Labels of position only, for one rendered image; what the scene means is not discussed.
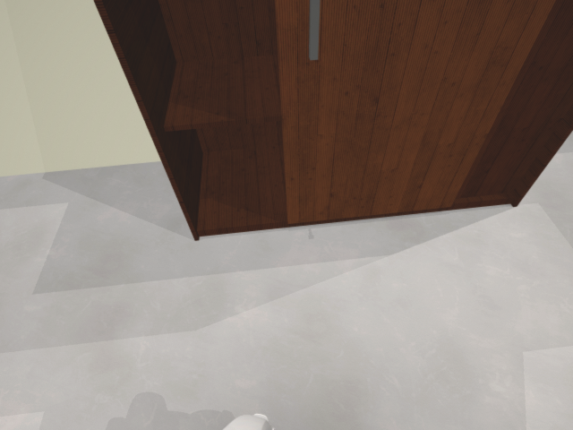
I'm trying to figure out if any wardrobe door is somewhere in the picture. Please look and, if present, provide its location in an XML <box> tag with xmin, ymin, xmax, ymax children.
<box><xmin>275</xmin><ymin>0</ymin><xmax>556</xmax><ymax>224</ymax></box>
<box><xmin>456</xmin><ymin>0</ymin><xmax>573</xmax><ymax>198</ymax></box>

